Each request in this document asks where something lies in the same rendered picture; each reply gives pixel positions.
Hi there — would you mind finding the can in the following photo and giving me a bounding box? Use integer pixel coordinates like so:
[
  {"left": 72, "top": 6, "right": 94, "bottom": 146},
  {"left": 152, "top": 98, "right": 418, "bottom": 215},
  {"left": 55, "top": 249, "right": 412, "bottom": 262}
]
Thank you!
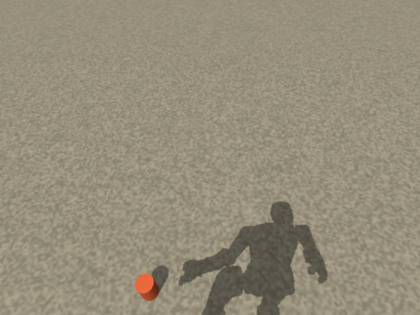
[{"left": 135, "top": 274, "right": 159, "bottom": 301}]

